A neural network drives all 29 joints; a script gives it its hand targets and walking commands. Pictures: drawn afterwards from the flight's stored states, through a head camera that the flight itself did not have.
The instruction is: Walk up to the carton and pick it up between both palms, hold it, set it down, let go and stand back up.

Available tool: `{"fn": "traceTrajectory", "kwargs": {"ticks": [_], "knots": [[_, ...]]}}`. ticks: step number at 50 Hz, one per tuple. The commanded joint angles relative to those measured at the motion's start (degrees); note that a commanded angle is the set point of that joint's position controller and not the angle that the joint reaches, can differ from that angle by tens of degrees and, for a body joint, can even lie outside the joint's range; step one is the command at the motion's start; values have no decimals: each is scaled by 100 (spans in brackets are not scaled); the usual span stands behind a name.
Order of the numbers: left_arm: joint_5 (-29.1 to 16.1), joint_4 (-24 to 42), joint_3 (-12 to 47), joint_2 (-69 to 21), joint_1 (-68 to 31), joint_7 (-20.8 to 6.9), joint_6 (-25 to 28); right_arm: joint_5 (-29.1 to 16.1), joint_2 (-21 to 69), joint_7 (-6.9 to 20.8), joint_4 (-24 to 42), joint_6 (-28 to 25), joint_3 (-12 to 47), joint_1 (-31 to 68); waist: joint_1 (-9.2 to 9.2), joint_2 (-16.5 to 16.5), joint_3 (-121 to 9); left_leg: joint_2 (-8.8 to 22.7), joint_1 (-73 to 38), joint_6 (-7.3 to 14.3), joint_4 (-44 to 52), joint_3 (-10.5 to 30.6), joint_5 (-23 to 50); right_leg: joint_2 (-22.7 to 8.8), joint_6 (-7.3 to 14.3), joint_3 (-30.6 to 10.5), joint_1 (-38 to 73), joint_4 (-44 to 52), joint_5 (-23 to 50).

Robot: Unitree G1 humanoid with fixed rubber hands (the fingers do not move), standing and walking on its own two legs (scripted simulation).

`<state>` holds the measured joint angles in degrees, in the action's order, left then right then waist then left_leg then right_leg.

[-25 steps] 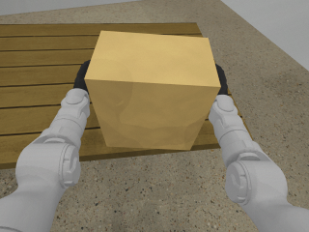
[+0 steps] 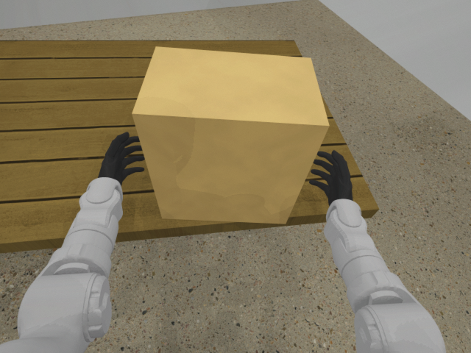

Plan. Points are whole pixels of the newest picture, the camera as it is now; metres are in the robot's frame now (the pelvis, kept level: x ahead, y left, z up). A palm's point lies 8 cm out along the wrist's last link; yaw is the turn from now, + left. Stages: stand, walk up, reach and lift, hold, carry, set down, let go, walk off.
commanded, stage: set down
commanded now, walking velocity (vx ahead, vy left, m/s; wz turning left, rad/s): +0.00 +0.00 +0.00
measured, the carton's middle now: (228, 146) +0.47 +0.01 +0.07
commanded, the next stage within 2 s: none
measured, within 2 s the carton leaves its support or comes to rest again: neither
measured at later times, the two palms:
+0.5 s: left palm (84, 215) +0.33 +0.25 +0.04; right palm (345, 235) +0.29 -0.18 +0.05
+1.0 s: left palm (73, 254) +0.27 +0.25 +0.04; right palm (371, 273) +0.23 -0.20 +0.06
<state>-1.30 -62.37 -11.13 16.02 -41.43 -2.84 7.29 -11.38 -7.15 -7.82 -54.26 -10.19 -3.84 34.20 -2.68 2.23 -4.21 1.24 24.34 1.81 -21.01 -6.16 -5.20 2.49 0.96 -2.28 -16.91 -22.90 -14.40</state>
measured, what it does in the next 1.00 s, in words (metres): stands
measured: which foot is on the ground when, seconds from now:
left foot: down 0.00-1.00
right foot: down 0.00-1.00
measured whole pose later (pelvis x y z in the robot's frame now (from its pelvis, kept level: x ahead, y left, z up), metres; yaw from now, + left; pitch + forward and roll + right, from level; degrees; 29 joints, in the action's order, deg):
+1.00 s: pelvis -0.03 +0.01 +0.00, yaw +0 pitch +6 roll -1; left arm -8.1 -10.8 -8.2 16.4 -2.7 -2.7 -9.4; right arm -12.9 -7.2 -4.7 -4.6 5.3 -3.1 -3.8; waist -2.7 2.2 -4.2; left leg 1.4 23.0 1.8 -20.5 -6.1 -3.2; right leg 2.6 0.5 -2.2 -15.8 -22.9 -12.6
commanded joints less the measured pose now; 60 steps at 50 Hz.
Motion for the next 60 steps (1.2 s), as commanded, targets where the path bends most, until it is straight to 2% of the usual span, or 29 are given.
{"fn": "traceTrajectory", "kwargs": {"ticks": [1,2,3,5,6,9,10,11,12,13,14,15,18,21,22,24,26,28,33,35,41,44,46,49,50,51,54,56,60], "knots": [[-403,2044,166,1251,-1782,-70,206,-388,-1378,4,2257,-67,364,1738,463,-470,-3866,73,-3338,-229,-656,547,2587,-117,-430,200,-657,361,3197],[-379,2422,176,1179,-1295,-58,218,-399,-1348,34,2467,-57,442,1297,433,-392,-3784,82,-3387,-289,-612,507,2643,-64,-414,180,-141,375,3297],[-403,1864,87,1366,-1563,-85,186,-366,-1373,47,2322,87,387,1490,566,-230,-3475,32,-2915,-203,-480,419,2069,-143,-447,94,-165,444,2678],[-528,2185,338,1197,-1214,-58,116,-355,-1522,106,2350,210,228,1185,323,-441,-3359,67,-3239,-255,-338,523,1604,-97,-287,220,-261,538,2136],[-607,1833,450,1448,-2102,-96,110,-264,-1496,108,2104,394,96,1758,219,-560,-2919,60,-3013,-244,-279,486,908,-181,-271,162,-532,595,1358],[-637,2008,456,1241,-1276,-12,88,-375,-1411,184,2240,496,232,1055,373,-609,-2959,62,-3395,-237,-200,540,899,-105,-154,246,-469,663,1117],[-554,2543,564,984,-719,-13,34,-336,-1464,212,2276,426,175,667,225,-725,-2937,125,-3827,-323,-183,617,1224,-13,-134,355,-509,656,1415],[-635,2514,580,1188,-1401,4,39,-296,-1543,238,2160,527,19,1204,127,-831,-2941,89,-3658,-345,-184,591,830,-76,-123,294,-731,715,911],[-519,2855,561,1007,-392,40,-64,-385,-1519,271,2431,425,110,365,249,-893,-3054,172,-4028,-400,-165,699,1202,-2,-95,365,-472,690,1381],[-532,2264,622,1106,-1071,4,-128,-211,-1596,242,2266,522,-64,1104,232,-777,-2870,166,-3701,-375,-179,685,747,-66,-128,304,-701,751,802],[-541,2956,575,989,-36,23,-164,-327,-1509,243,2694,373,0,134,205,-775,-2890,145,-4033,-349,-127,706,1046,-18,-131,354,-453,763,1257],[-698,2506,666,1215,-1266,14,-204,-194,-1561,251,2570,550,-209,1282,140,-691,-2865,178,-3629,-337,-79,716,344,-78,-146,356,-853,788,380],[-807,3341,816,957,-59,115,-294,-347,-1473,356,3232,520,-104,303,174,-514,-2707,208,-3929,-278,47,788,139,-62,-119,378,-554,805,503],[-835,3584,751,1142,-171,131,-507,-211,-1574,333,3440,649,-325,237,140,-554,-2653,239,-3944,-269,123,850,-148,-95,-121,388,-749,844,220],[-826,4022,749,1009,815,143,-572,-314,-1437,357,3684,586,-118,-739,159,-591,-2406,192,-4097,-240,113,798,243,-91,-120,367,-434,823,651],[-986,4076,807,1089,19,146,-536,-261,-1338,373,4049,737,-201,32,257,-645,-2428,133,-3734,-223,127,710,-242,-160,-134,302,-783,822,-29],[-1074,4486,923,958,779,174,-634,-283,-1356,392,4333,766,-312,-720,174,-747,-2389,200,-3989,-268,155,810,-229,-123,-54,345,-792,823,95],[-1088,4854,802,1117,696,177,-655,-333,-1339,416,4797,809,-222,-587,295,-590,-2682,232,-4047,-240,88,793,-120,-151,-96,292,-792,726,192],[-995,5038,706,1137,1393,160,-967,-362,-1246,399,4770,1094,-189,-1498,278,-612,-2088,224,-4008,-224,196,844,-409,-197,-90,162,-739,836,-47],[-1089,5335,717,1066,1721,89,-1046,-325,-1212,383,4965,1159,-144,-1766,199,-536,-2113,178,-4092,-198,102,833,-258,-222,-91,135,-757,886,39],[-1059,6618,506,1060,3001,11,-1331,-613,-1289,308,6158,1076,14,-2724,429,-607,-2151,146,-4353,-226,37,764,656,-147,-103,176,-447,850,718],[-1049,6116,397,1109,2653,-44,-1484,-376,-1125,239,6240,1237,48,-2575,446,-492,-1459,113,-3811,-168,111,647,173,-235,-160,104,-604,861,119],[-1123,6897,432,1078,3352,-13,-1454,-549,-1082,268,6574,1281,212,-3202,540,-529,-1514,147,-4104,-187,135,653,74,-258,-121,60,-589,890,86],[-1257,6954,481,1216,3300,-7,-1509,-507,-1029,235,6918,1422,113,-3393,504,-540,-1360,108,-3920,-169,117,641,-184,-319,-111,-3,-699,858,-141],[-1402,7072,482,1364,2754,14,-1484,-506,-919,235,7159,1465,276,-2797,625,-438,-1461,75,-3841,-147,23,597,-337,-367,-125,4,-937,835,-390],[-1307,7409,455,1198,3697,56,-1496,-538,-977,255,7179,1454,137,-3741,582,-449,-1324,153,-4224,-247,123,744,-218,-331,-6,70,-906,895,-162],[-1204,7434,471,1019,4110,21,-1564,-595,-965,261,7300,1538,183,-4177,633,-648,-1183,143,-4216,-254,134,712,118,-337,-53,11,-877,923,-5],[-1150,7527,440,960,4717,-94,-1621,-621,-899,173,7279,1566,249,-4870,541,-287,-976,36,-4743,-283,-47,771,248,-471,-11,-37,-1106,1143,-6],[-1185,7357,389,1135,4573,-100,-1612,-539,-817,188,7645,1569,339,-4594,724,-547,-717,86,-4006,-244,232,647,126,-348,-115,-48,-768,1089,-65]]}}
